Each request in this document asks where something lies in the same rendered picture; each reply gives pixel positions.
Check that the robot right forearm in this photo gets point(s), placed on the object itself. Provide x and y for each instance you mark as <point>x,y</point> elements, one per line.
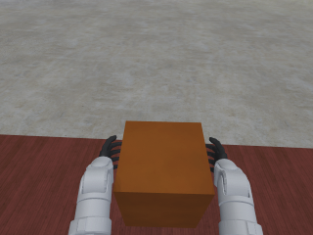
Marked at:
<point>237,213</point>

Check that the left robot hand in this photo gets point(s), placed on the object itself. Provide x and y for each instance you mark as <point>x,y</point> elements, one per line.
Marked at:
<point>108,152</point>

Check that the robot left forearm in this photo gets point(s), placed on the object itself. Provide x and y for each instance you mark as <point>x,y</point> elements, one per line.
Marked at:
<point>93,205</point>

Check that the right robot hand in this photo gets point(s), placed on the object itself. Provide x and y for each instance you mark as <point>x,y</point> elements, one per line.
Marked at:
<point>219,152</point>

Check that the carton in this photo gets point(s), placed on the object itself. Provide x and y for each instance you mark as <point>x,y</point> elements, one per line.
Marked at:
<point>163,177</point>

